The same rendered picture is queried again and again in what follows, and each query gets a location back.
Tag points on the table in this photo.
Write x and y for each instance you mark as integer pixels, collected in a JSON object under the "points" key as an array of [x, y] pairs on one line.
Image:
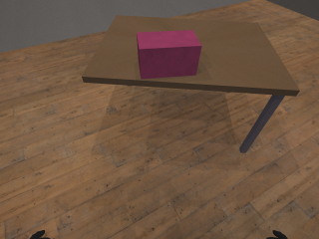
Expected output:
{"points": [[235, 57]]}

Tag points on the carton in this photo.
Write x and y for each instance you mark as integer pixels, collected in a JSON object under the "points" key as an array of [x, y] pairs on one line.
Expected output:
{"points": [[166, 54]]}

